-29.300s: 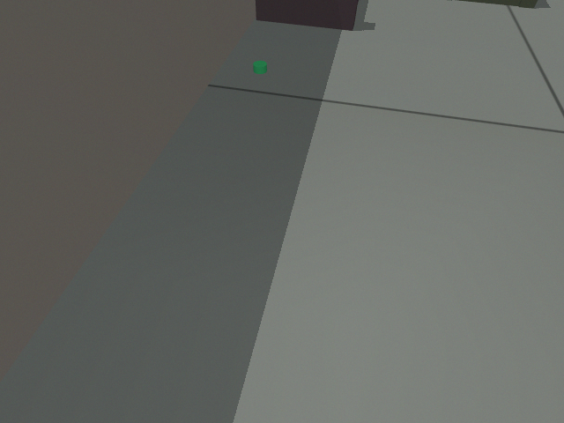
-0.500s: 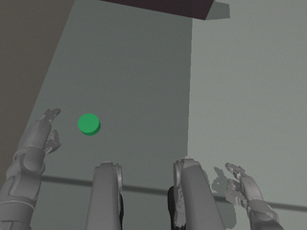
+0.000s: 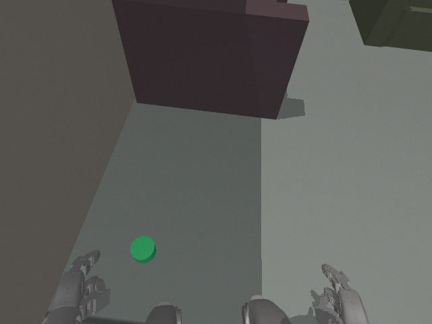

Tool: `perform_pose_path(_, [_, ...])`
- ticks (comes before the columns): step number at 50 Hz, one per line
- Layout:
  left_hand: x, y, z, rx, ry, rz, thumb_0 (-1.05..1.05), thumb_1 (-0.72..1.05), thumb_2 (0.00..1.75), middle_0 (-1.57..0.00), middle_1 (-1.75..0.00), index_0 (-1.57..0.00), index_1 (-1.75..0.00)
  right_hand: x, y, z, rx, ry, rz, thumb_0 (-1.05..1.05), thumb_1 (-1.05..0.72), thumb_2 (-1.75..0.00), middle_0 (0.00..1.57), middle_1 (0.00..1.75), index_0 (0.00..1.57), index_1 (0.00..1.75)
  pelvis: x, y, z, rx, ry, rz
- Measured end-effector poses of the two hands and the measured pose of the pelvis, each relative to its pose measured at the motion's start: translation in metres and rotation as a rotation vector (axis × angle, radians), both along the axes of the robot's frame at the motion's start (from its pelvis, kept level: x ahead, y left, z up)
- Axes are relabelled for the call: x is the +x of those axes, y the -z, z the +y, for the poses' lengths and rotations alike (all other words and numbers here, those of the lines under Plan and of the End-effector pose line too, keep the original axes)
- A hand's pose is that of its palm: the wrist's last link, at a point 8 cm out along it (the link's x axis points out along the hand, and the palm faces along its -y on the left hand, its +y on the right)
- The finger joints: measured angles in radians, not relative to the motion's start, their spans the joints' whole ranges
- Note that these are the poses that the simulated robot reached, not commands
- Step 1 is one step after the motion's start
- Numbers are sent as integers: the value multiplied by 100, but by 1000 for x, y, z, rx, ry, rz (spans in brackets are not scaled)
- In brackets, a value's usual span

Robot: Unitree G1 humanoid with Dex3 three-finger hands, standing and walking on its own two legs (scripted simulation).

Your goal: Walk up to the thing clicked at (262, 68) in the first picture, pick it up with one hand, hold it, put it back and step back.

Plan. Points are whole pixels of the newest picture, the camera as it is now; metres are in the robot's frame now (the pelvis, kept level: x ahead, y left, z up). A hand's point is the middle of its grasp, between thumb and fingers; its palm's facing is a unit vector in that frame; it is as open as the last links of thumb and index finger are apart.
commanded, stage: home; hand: left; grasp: from above
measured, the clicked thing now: (143, 249) +0.48 +0.24 -0.65
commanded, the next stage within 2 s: none
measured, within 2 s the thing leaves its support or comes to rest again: neither
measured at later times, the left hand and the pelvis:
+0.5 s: hand (97, 314) +0.18 +0.18 -0.01, palm faces +0.07 -0.98 -0.20, open 7.4 cm; pelvis +0.02 +0.00 +0.04, yaw +1 degrees
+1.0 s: hand (98, 310) +0.18 +0.18 -0.01, palm faces +0.05 -0.98 -0.20, open 7.4 cm; pelvis +0.02 +0.00 +0.04, yaw +1 degrees
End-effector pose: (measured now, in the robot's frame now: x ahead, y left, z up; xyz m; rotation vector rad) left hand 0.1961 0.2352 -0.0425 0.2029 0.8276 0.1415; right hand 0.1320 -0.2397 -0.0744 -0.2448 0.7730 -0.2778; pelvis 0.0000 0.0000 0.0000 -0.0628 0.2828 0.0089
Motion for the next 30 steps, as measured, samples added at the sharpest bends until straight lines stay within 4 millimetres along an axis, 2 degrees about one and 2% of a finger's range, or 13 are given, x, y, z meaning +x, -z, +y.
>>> perform_pose_path(6, [-15, -41, -5, -22, -8, -16, 1, 90, 90, -20, -30, -21, -30, 11, -33, -3, -13, 14, -78, 1, -91, -90, 20, 30, 20, 30, 15, -25, 0, 5, -3, -56])
perform_pose_path(11, [-26, -59, -7, -26, -11, -24, 1, 90, 90, -20, -30, -21, -30, 29, -49, -2, -15, -8, -150, 1, -91, -90, 20, 30, 20, 30, 21, -34, 0, 9, -9, -87])
perform_pose_path(20, [-37, -59, -6, -34, -26, -7, 1, 90, 90, -20, -30, -21, -30, 56, -62, 3, -20, -75, -227, 1, -90, -90, 20, 30, 20, 30, 21, -37, -2, 16, -21, -114])
perform_pose_path(30, [-35, -58, -6, -34, -16, -13, 1, 90, 90, -20, -30, -21, -30, 51, -59, 4, -22, -80, -205, 1, -90, -90, 20, 30, 20, 30, 21, -37, -3, 16, -20, -120])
